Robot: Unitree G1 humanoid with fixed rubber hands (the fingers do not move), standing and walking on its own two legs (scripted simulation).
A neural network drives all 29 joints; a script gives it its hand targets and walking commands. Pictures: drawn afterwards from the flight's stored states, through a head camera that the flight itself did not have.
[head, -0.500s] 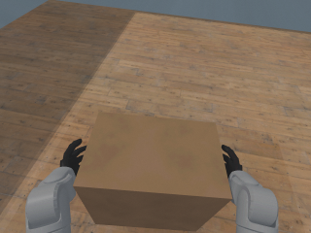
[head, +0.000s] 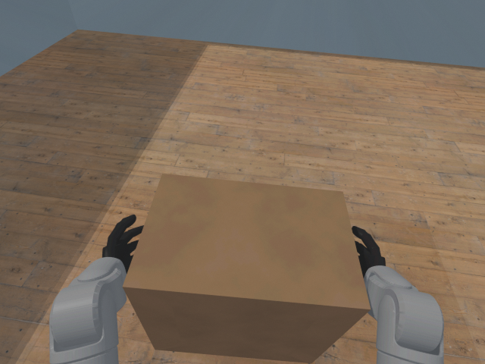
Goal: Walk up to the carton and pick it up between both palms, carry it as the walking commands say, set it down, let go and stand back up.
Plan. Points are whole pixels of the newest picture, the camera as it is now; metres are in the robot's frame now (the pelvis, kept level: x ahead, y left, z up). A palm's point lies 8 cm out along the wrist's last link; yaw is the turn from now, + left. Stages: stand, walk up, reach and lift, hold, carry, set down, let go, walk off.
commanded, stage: carry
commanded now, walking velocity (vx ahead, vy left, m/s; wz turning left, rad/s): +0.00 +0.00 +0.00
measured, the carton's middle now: (242, 275) +0.26 +0.00 +0.02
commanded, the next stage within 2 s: none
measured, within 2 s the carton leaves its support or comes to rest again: neither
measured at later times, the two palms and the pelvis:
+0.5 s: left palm (88, 287) +0.22 +0.22 +0.08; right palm (350, 291) +0.22 -0.15 +0.07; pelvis -0.03 +0.03 +0.00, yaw +1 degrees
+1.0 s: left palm (90, 292) +0.22 +0.22 +0.06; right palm (347, 311) +0.20 -0.15 +0.05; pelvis -0.05 +0.05 +0.00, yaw -1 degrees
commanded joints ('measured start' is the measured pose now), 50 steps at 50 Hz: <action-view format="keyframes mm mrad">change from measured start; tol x32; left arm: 1 -495 -782 -819 -106 -317 16 -182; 50 -425 -759 -782 -165 -301 -70 -163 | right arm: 1 -562 737 761 -160 321 -17 225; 50 -547 726 817 -232 328 -87 201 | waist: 1 -2 140 -227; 17 -11 -181 -317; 26 28 338 -133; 29 28 -473 -269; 37 -6 263 -337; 50 8 -55 -419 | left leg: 1 121 326 -349 -290 -207 -91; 13 249 168 -120 -157 480 -391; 20 178 226 -339 -177 -170 -110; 26 -23 174 -142 -472 45 -558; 29 224 158 -333 706 -240 -352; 31 147 149 -336 354 -246 -176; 33 21 48 -243 -113 83 -123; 37 493 311 -337 101 1163 -78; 46 123 147 -232 120 337 -111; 50 179 173 -245 120 453 -105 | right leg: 1 -7 -10 39 65 -93 -22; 13 302 -30 -62 -308 -3 -51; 24 60 25 -51 -22 -191 -32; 28 170 -279 130 -520 -211 -173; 30 -196 -340 225 -322 69 -124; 33 228 -109 -46 22 371 35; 39 -181 12 47 104 -187 32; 45 179 -111 91 -40 725 -8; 50 184 -91 85 13 571 -11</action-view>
